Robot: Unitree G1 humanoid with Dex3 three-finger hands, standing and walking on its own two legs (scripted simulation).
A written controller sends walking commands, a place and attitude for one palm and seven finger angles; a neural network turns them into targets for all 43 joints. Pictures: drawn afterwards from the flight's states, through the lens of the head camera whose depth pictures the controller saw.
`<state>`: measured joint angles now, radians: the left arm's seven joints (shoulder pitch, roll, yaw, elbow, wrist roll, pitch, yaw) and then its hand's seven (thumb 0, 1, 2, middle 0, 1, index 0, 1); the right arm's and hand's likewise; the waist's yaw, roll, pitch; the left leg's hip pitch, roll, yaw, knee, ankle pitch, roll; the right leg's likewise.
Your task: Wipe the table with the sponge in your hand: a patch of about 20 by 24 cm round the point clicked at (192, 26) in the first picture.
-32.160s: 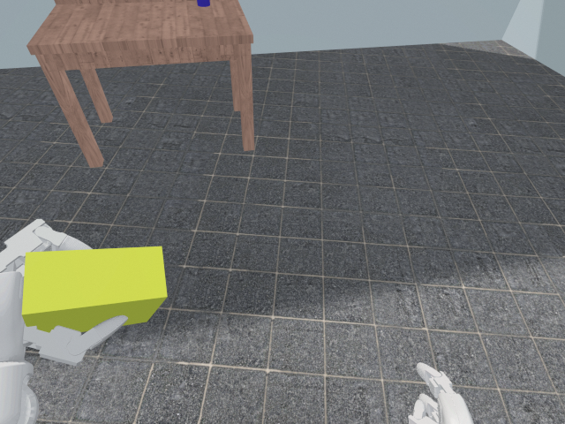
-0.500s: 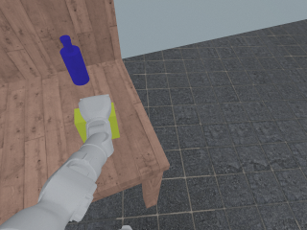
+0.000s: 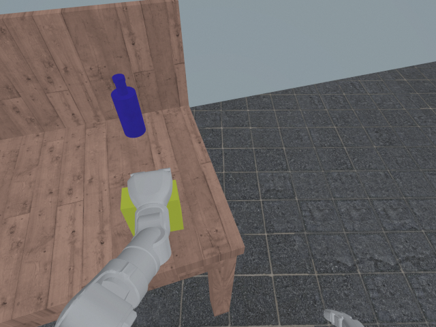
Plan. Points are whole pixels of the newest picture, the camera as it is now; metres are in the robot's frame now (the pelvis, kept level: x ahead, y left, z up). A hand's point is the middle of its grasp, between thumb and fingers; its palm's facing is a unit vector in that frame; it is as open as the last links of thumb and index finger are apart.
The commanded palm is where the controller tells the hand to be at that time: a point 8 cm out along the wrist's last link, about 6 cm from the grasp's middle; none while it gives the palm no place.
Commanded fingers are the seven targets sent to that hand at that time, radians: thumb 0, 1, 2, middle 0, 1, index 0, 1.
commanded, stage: wipe back along the third lane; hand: left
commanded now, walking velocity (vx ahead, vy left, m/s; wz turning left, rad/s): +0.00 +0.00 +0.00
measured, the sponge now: (155, 214) +0.37 +0.17 -0.05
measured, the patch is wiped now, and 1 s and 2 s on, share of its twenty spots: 1.00 1.00 1.00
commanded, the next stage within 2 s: slide back across to the middle lane in 1.48 s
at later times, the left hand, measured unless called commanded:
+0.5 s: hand (157, 219) +0.33 +0.15 -0.01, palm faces -0.04 -0.02 -1.00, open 9.8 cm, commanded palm +0.28 +0.14 +0.02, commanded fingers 0.00 0.10 1.30 -1.20 -1.60 -1.20 -1.60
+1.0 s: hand (158, 222) +0.32 +0.15 -0.02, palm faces -0.06 -0.01 -1.00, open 9.8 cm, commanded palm +0.28 +0.13 +0.01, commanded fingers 0.00 0.10 1.30 -1.20 -1.60 -1.20 -1.60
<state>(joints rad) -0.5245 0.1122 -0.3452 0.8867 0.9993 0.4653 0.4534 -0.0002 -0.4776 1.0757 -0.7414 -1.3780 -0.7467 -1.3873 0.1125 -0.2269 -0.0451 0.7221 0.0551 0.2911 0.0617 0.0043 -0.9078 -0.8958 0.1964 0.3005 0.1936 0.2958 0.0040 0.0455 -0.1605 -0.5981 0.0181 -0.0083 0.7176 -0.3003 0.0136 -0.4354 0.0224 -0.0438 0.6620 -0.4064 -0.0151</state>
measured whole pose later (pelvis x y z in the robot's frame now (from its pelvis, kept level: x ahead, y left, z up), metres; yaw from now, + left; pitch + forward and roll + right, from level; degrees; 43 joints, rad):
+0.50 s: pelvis -0.01 -0.01 +0.00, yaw +0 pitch +7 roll -1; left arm -0.40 0.10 -0.38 0.77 0.99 0.47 0.46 0.00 -0.47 1.07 -0.73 -1.38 -0.74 -1.39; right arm 0.12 -0.23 -0.04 0.72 0.07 0.29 0.06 0.01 -0.91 -0.90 0.20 0.30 0.19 0.30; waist 0.02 0.06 -0.15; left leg -0.56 0.02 0.00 0.70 -0.28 0.01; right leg -0.41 0.03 -0.04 0.68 -0.40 -0.02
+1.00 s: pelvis -0.01 -0.01 +0.00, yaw +0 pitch +8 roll -1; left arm -0.38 0.10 -0.40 0.74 1.01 0.48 0.42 0.01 -0.47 1.08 -0.73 -1.38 -0.74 -1.39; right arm 0.08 -0.23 -0.04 0.72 0.06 0.28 0.05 0.01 -0.91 -0.90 0.20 0.30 0.19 0.30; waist 0.04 0.06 -0.15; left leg -0.57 0.02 -0.01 0.72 -0.29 0.00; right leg -0.42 0.02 -0.05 0.70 -0.42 -0.03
